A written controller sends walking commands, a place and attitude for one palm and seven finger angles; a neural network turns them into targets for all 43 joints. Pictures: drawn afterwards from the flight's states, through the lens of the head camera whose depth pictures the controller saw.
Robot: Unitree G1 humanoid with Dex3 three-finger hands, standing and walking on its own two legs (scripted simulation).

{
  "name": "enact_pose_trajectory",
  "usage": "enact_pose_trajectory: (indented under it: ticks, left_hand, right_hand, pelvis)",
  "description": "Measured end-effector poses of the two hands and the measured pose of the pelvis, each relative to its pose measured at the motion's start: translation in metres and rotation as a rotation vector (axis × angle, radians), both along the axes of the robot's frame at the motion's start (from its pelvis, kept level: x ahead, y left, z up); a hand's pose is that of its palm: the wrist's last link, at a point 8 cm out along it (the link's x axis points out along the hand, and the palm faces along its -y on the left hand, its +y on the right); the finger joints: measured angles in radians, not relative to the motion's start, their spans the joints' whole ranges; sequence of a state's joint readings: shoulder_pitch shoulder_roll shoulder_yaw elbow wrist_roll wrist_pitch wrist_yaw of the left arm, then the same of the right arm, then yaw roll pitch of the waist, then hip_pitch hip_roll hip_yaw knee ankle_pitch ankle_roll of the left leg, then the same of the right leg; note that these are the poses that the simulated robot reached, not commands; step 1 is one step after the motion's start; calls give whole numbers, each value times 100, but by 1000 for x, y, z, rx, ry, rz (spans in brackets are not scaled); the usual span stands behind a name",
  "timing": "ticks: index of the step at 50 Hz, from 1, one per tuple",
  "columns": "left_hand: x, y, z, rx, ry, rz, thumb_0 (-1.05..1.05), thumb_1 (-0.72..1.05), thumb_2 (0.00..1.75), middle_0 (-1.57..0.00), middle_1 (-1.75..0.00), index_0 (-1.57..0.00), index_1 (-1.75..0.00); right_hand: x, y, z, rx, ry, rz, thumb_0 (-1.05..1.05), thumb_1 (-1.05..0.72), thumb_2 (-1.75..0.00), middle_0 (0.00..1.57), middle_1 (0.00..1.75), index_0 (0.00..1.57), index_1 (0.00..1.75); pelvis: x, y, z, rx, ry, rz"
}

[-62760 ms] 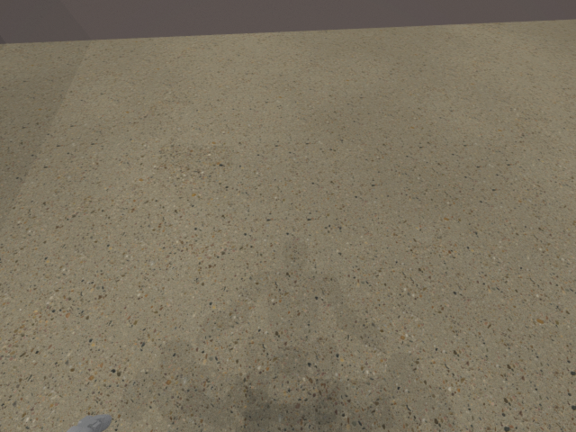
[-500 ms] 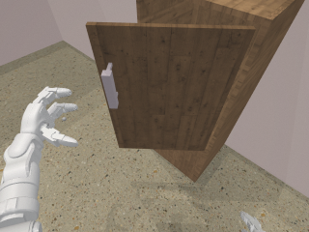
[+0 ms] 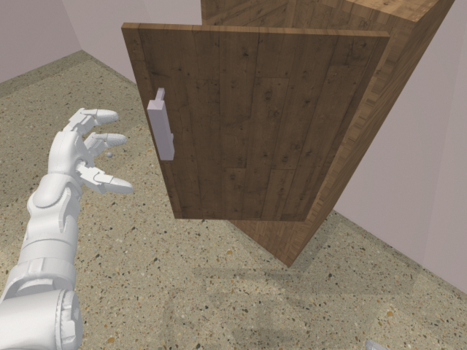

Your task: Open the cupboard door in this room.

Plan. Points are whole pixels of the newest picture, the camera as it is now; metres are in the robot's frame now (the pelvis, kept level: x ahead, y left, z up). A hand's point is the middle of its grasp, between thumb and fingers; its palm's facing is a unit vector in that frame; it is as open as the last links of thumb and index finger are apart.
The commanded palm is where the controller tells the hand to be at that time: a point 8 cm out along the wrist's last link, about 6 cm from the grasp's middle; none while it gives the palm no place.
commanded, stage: move the hooked fingers beside the handle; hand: left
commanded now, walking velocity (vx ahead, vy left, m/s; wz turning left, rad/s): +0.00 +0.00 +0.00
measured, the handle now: (164, 124) +0.50 +0.14 +0.10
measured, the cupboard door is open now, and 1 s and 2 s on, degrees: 40 40 40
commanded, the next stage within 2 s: slide the fingers in behind the handle in 1.18 s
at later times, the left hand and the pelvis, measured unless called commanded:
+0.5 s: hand (126, 134) +0.46 +0.20 +0.11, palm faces +0.02 -1.00 +0.01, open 14.0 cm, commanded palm +0.43 +0.25 +0.10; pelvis +0.00 +0.00 -0.01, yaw -2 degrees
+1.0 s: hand (127, 141) +0.45 +0.20 +0.10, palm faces +0.02 -1.00 +0.01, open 14.0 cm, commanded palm +0.42 +0.25 +0.10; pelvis +0.00 +0.00 -0.01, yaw -1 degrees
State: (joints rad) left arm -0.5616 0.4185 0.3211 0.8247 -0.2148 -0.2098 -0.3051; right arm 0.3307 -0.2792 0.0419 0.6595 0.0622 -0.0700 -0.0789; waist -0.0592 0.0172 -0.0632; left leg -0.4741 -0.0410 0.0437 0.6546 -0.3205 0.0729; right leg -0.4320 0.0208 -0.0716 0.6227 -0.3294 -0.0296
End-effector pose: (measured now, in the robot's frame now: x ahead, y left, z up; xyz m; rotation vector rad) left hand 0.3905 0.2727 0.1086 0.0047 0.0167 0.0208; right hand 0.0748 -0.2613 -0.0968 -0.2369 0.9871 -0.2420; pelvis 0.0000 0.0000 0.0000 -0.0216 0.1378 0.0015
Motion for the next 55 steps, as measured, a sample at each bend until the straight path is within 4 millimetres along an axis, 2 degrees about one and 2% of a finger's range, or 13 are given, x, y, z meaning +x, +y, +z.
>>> enact_pose_trajectory:
  ticks: [16,25,32,40,47,55]
  left_hand:
    - [41,-12,-1,-11,-3,-7,-2,-50,30,-30,-120,-30,-120]
    - [51,-17,-1,-10,-20,-3,-2,-50,30,-30,-120,-30,-120]
    - [43,-15,-6,-13,-11,0,-2,-50,30,-30,-120,-30,-120]
    - [34,-12,-2,-8,-25,4,-2,-50,30,-30,-120,-30,-120]
    - [33,-20,-2,-16,-15,-9,-2,-50,30,-30,-120,-30,-120]
    - [37,-22,-1,-8,-33,2,-2,-50,30,-30,-120,-30,-120]
  right_hand:
    - [-43,-9,-9,-6,141,-66,1,-91,-90,21,30,20,30]
    - [-60,-9,-11,6,196,-108,1,-91,-90,21,30,20,30]
    - [-55,-7,-11,17,186,-112,1,-91,-90,21,30,20,30]
    - [-34,-5,-10,16,135,-78,1,-91,-90,21,30,20,30]
    - [-18,-4,-10,16,94,-43,1,-91,-90,21,30,20,30]
    - [-23,-3,-10,16,90,-49,1,-91,-90,21,30,20,30]
  pelvis:
    - [1,-3,-5,-3,50,-13]
    - [4,-4,-6,-3,69,-29]
    - [6,-4,-5,-4,61,-32]
    - [4,-3,-6,-7,49,-18]
    - [1,-2,-7,-7,45,-8]
    - [-1,-2,-8,-5,49,-16]
